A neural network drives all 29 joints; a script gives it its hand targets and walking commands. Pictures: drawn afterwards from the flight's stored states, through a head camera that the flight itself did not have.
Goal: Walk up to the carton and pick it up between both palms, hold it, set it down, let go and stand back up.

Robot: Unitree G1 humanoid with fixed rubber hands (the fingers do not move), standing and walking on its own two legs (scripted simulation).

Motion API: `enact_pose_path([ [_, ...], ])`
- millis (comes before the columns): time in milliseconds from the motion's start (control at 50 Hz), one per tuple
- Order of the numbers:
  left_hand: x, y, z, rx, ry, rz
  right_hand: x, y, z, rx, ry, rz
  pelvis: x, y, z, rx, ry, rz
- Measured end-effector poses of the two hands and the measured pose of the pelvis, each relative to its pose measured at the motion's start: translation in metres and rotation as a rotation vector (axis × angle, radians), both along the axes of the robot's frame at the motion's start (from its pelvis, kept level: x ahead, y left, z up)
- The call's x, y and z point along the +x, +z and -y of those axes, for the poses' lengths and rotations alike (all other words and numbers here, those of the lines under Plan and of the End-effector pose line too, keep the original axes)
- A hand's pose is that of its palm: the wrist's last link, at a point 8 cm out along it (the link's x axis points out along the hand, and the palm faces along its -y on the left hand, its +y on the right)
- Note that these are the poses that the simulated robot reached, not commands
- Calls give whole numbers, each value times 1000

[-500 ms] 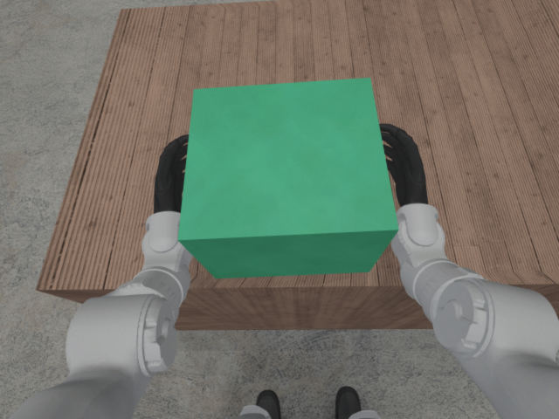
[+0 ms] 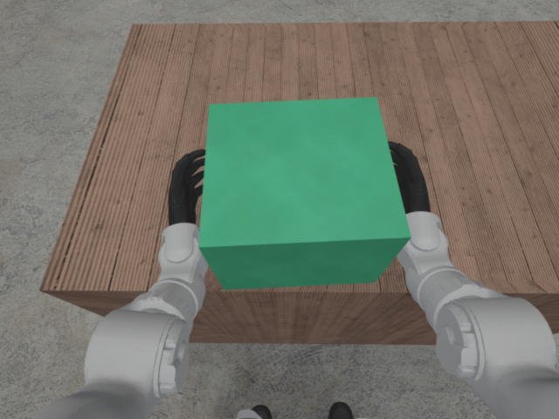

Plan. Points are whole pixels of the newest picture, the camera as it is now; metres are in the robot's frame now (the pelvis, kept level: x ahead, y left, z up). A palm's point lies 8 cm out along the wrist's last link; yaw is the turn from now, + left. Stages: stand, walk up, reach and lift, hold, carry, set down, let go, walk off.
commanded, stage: reach and lift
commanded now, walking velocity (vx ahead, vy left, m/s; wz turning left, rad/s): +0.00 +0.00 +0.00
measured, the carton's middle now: (296, 198) +0.45 +0.02 +0.00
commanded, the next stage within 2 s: none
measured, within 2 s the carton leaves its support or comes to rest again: leaves its support in 0.18 s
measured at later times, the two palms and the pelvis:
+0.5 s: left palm (171, 177) +0.40 +0.17 +0.12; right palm (462, 173) +0.41 -0.16 +0.12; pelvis +0.00 -0.01 +0.02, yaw +3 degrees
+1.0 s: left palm (142, 169) +0.39 +0.18 +0.16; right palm (472, 160) +0.40 -0.15 +0.16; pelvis +0.01 -0.02 +0.04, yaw +4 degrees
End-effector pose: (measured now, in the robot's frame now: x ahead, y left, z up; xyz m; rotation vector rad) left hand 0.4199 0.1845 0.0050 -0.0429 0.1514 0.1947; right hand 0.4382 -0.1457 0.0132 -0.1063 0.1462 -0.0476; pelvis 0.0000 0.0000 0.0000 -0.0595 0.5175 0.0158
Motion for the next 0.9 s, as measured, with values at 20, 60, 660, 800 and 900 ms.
enact_pose_path([
  [20, -1, 0, 0, -3, -1, -2, -2, 1, 0, -6, -1, -3, 1, 0, 0, -2, 2, 4],
  [60, -4, 1, 1, -2, -5, -6, -6, 2, 1, -12, -5, -11, 2, 1, 0, -5, 7, 15],
  [660, -9, 174, 21, 41, -45, 22, -23, 165, 22, 133, -59, 6, 3, 35, 19, 65, 32, 418],
  [800, -21, 172, 10, 45, -36, -20, -30, 165, 11, 127, -47, -34, 10, 41, 24, 72, 40, 522],
  [900, -30, 156, 5, 29, -28, -50, -37, 151, 6, 122, -45, -61, 13, 42, 25, 72, 53, 543],
])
